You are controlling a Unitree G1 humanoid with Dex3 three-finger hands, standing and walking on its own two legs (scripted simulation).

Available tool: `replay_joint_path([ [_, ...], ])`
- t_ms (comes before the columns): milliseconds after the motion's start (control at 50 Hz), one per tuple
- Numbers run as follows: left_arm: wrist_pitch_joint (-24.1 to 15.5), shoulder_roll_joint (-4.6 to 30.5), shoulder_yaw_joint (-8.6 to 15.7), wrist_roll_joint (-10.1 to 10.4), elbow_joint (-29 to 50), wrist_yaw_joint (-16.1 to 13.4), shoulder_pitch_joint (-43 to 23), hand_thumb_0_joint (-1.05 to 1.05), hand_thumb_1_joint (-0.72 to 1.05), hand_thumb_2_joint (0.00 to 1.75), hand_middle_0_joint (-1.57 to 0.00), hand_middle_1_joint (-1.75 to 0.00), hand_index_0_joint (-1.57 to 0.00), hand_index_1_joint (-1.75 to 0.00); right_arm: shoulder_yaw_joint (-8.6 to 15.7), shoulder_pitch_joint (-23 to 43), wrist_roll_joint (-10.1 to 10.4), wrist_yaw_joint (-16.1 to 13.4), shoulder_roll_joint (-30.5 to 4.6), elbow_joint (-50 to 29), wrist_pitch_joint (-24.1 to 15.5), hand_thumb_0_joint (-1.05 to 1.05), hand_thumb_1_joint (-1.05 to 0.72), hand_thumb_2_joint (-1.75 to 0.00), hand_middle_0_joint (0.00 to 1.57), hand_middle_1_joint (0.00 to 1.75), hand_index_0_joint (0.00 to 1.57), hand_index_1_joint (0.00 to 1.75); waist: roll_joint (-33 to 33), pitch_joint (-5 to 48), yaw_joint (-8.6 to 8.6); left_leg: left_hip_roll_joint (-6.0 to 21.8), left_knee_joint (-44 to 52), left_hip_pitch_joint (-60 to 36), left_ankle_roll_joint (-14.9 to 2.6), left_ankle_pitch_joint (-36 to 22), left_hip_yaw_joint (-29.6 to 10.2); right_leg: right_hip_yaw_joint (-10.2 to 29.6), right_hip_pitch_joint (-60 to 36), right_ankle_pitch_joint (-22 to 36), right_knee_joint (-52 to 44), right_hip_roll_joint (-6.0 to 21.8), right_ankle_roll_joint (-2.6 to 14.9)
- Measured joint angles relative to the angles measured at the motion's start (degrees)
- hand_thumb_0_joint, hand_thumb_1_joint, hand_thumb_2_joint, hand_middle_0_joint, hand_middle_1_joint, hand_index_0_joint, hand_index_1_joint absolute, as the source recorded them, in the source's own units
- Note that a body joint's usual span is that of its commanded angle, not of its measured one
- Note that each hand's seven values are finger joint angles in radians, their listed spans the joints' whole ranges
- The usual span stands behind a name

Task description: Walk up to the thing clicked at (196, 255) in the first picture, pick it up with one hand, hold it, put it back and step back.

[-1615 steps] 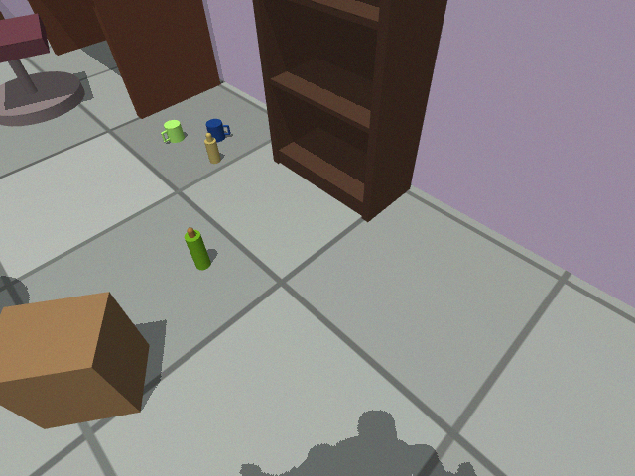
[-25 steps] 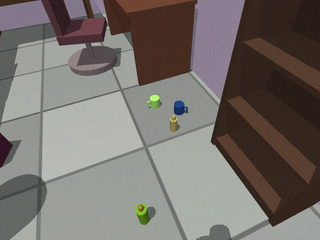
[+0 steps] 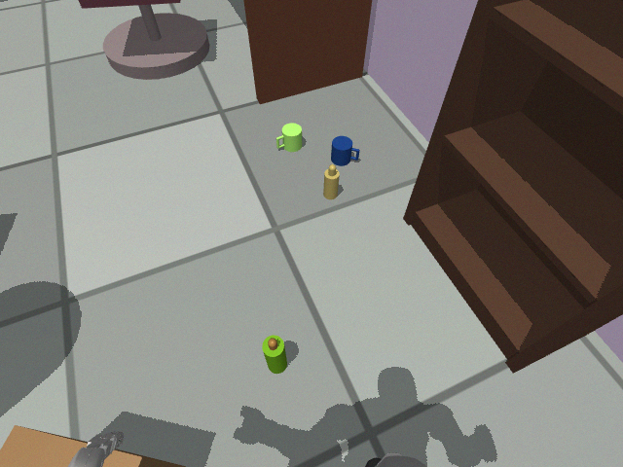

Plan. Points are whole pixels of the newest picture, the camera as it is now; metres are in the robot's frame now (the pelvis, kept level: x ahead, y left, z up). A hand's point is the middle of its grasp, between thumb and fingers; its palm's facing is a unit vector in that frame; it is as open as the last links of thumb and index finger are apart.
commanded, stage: step back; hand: left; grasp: from the side
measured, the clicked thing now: (275, 353) +0.45 +0.12 -0.66
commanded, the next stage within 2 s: none
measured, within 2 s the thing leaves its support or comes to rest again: neither
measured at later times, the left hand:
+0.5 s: hand out of the picture +0.04 +0.28 -0.15, palm faces -0.11 -0.91 -0.41, open 7.4 cm
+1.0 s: hand out of the picture -0.09 +0.30 -0.15, palm faces -0.05 -0.94 -0.35, open 7.4 cm
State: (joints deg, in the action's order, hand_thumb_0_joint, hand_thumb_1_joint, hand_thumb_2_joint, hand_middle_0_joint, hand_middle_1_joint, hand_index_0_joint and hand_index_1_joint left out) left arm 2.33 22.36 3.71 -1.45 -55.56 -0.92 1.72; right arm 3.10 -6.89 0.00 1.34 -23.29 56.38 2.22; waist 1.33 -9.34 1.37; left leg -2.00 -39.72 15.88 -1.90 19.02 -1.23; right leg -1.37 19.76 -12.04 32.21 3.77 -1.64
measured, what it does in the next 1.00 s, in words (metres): walks backwards: right foot, then left foot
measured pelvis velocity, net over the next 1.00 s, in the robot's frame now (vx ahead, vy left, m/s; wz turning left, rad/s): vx -0.21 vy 0.04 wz -0.08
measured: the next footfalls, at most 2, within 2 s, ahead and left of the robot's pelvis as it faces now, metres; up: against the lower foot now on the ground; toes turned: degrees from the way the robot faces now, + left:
right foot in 0.44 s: -0.05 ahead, -0.08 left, +0.00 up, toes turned -1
left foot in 0.78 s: -0.13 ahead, +0.16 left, +0.00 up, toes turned -5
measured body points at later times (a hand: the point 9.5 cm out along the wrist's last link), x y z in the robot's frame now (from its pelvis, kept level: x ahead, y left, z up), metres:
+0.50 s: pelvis -0.08 +0.03 -0.01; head -0.02 +0.01 +0.43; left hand +0.05 +0.33 -0.12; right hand +0.00 -0.28 -0.14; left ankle -0.03 +0.11 -0.73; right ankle -0.09 -0.08 -0.73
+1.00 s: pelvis -0.21 +0.04 +0.01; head -0.16 +0.07 +0.45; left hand -0.09 +0.35 -0.13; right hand -0.13 -0.27 -0.09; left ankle -0.17 +0.16 -0.73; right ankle -0.25 -0.11 -0.63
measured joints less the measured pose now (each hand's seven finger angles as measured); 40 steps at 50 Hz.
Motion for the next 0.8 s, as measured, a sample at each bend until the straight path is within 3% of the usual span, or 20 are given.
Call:
replay_joint_path([
  [40,0.7,0.8,0.0,0.7,1.5,-0.2,-1.3,0.01,0.90,0.90,-0.20,-0.30,-0.20,-0.30,0.6,-0.9,-1.0,-0.4,0.3,0.0,-0.3,0.01,-0.91,-0.90,0.20,0.30,0.20,0.30,1.0,-0.7,0.14,-0.6,3.4,-1.5,-0.21,3.4,0.1,1.9,3.1,-3.9,5.5,-0.1,0.70],
  [80,1.3,1.5,0.3,1.0,2.7,-0.8,-2.2,0.01,0.90,0.90,-0.20,-0.30,-0.20,-0.30,0.4,-1.4,-1.8,-0.6,1.7,-0.1,-0.2,0.01,-0.91,-0.90,0.20,0.30,0.20,0.30,2.8,-2.3,-0.27,-1.3,3.1,-1.5,-0.92,2.6,1.1,7.1,5.4,-12.9,13.7,-3.4,2.04],
  [120,1.5,1.3,0.2,1.0,3.1,-1.3,-2.0,0.01,0.90,0.90,-0.20,-0.30,-0.20,-0.30,0.1,-2.1,-1.9,-0.8,2.6,-0.7,0.0,0.01,-0.91,-0.90,0.20,0.30,0.20,0.30,2.7,-2.6,0.42,-1.1,4.1,-1.4,-1.34,1.0,1.0,9.6,7.0,-17.6,21.1,-7.5,2.59],
  [200,1.7,0.0,-0.5,1.3,3.7,-1.1,-0.3,0.01,0.90,0.90,-0.20,-0.30,-0.20,-0.30,-0.2,-2.8,-1.9,-1.9,3.2,-2.0,0.0,0.01,-0.91,-0.90,0.20,0.30,0.20,0.30,1.7,-2.2,0.64,-0.9,7.2,-1.3,-1.97,-1.6,1.8,10.1,7.8,-15.6,29.6,-10.7,2.59],
  [320,1.3,-1.1,-0.4,0.5,4.5,-0.5,2.9,0.01,0.90,0.90,-0.20,-0.30,-0.20,-0.30,0.0,-1.3,-1.2,-2.8,3.8,-5.0,-0.8,0.01,-0.91,-0.90,0.20,0.30,0.20,0.30,0.5,-2.8,0.03,-1.0,6.3,-0.3,-2.79,-2.3,4.6,8.6,2.3,-15.1,23.2,-8.8,1.14],
  [400,0.9,-1.1,0.1,0.2,4.8,-0.1,4.3,0.01,0.90,0.90,-0.20,-0.30,-0.20,-0.30,-0.4,-0.2,-0.9,-2.4,3.7,-6.4,-0.8,0.01,-0.91,-0.90,0.20,0.30,0.20,0.30,-0.3,-2.8,-0.54,-0.5,3.0,1.7,-2.66,-1.5,6.3,6.4,-2.3,-13.5,12.6,-6.4,1.81],
  [440,0.5,-1.2,0.4,-0.1,4.7,0.0,4.8,0.01,0.90,0.90,-0.20,-0.30,-0.20,-0.30,-0.5,0.4,-0.7,-2.2,3.3,-6.5,-0.5,0.01,-0.91,-0.90,0.20,0.30,0.20,0.30,-1.3,-2.6,-0.82,0.2,0.6,2.9,-2.30,-0.8,6.7,5.7,-4.6,-9.8,7.4,-6.3,2.62],
  [480,0.2,-2.3,0.4,-0.4,4.5,0.2,5.1,0.01,0.90,0.90,-0.20,-0.30,-0.20,-0.30,-0.3,1.1,-0.3,-2.0,2.5,-5.9,0.0,0.01,-0.91,-0.90,0.20,0.30,0.20,0.30,-4.4,-2.9,-0.22,2.1,-0.8,3.5,-1.68,-0.8,5.0,4.0,-5.6,-8.3,5.7,-8.1,3.16],
  [500,0.0,-2.3,0.2,-0.4,4.9,0.5,5.7,0.01,0.90,0.90,-0.20,-0.30,-0.20,-0.30,-0.3,1.2,-0.1,-2.0,2.5,-5.7,0.2,0.01,-0.91,-0.90,0.20,0.30,0.20,0.30,-4.7,-2.2,-0.23,1.7,-2.0,4.3,-0.95,-0.6,3.7,3.7,-5.2,-8.0,5.5,-8.3,3.48],
  [560,-0.1,-1.5,0.4,-0.5,6.4,0.6,6.8,0.01,0.90,0.90,-0.20,-0.30,-0.20,-0.30,-0.4,1.1,0.0,-1.9,3.2,-5.3,0.6,0.01,-0.91,-0.90,0.20,0.30,0.20,0.30,-1.5,-1.0,-1.92,-2.6,-14.9,7.1,1.15,9.8,-0.3,5.5,-3.8,-6.9,5.5,-6.4,4.25],
  [640,0.0,-1.9,0.5,-0.4,8.2,0.1,6.4,0.01,0.90,0.90,-0.20,-0.30,-0.20,-0.30,-0.7,-0.1,0.4,-2.0,1.7,-5.9,0.0,0.01,-0.91,-0.90,0.20,0.30,0.20,0.30,-0.1,0.1,-2.61,-4.8,-23.1,7.4,2.18,11.2,-4.9,5.8,-2.2,-3.3,2.1,-4.6,3.81],
  [680,-0.1,-2.3,0.3,-0.6,9.6,-0.1,6.1,0.01,0.90,0.90,-0.20,-0.30,-0.20,-0.30,-0.7,-0.4,0.5,-2.3,0.5,-6.3,-0.2,0.01,-0.91,-0.90,0.20,0.30,0.20,0.30,-0.5,0.0,-2.73,-3.9,-20.6,5.7,2.57,11.0,-5.5,5.6,-1.1,-1.8,1.2,-4.5,3.29],
  [740,0.1,-2.3,0.1,-0.8,11.5,0.0,5.4,0.01,0.90,0.90,-0.20,-0.30,-0.20,-0.30,-0.4,-0.6,0.2,-2.7,-0.4,-6.8,-0.6,0.01,-0.91,-0.90,0.20,0.30,0.20,0.30,-1.0,-0.8,-2.05,-1.1,-8.5,1.4,2.83,9.6,-3.7,4.3,0.6,-0.6,1.7,-4.5,2.55],
  [780,0.6,-1.8,-0.2,-0.4,12.4,0.2,4.8,0.01,0.90,0.90,-0.20,-0.30,-0.20,-0.30,-0.1,-0.8,-0.2,-2.7,-0.6,-7.1,-1.1,0.01,-0.91,-0.90,0.20,0.30,0.20,0.30,-1.0,-1.4,-1.40,0.5,2.4,-2.2,2.64,3.4,-2.0,3.1,2.2,-0.9,4.2,-4.3,1.96],
  [800,1.0,-1.0,0.0,-0.2,12.6,0.4,4.3,0.01,0.90,0.90,-0.20,-0.30,-0.20,-0.30,0.1,-0.5,-0.5,-2.8,0.3,-6.7,-1.2,0.01,-0.91,-0.90,0.20,0.30,0.20,0.30,0.7,-2.4,-1.56,-0.3,4.4,-3.1,2.18,1.2,-1.0,3.7,2.8,-1.2,5.9,-3.5,1.59],
])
